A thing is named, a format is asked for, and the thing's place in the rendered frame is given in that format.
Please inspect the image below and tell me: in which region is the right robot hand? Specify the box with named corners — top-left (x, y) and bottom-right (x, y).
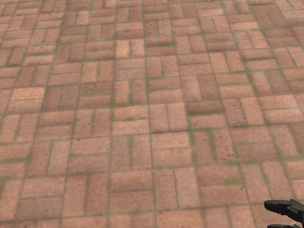
top-left (264, 199), bottom-right (304, 228)

